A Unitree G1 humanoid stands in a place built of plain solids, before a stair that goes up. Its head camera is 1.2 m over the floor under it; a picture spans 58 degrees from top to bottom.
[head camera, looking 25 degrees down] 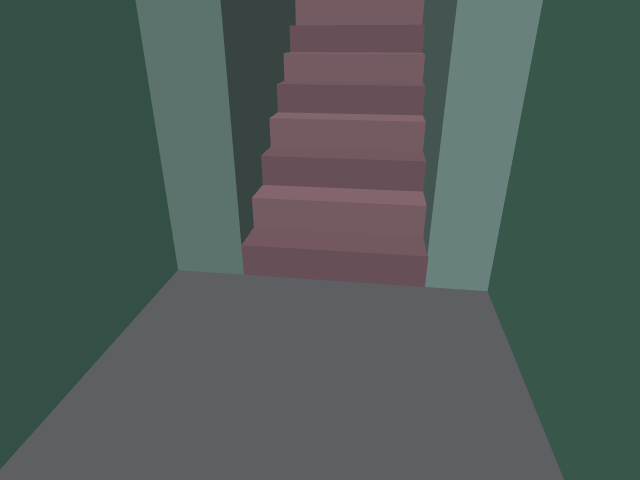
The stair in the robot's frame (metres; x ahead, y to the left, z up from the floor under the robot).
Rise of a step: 0.18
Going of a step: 0.25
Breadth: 1.00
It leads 8 degrees to the right of straight ahead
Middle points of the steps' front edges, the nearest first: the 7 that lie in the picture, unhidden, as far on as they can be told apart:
2.05 -0.06 0.18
2.29 -0.10 0.37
2.54 -0.13 0.55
2.79 -0.16 0.74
3.03 -0.20 0.92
3.28 -0.23 1.10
3.53 -0.26 1.29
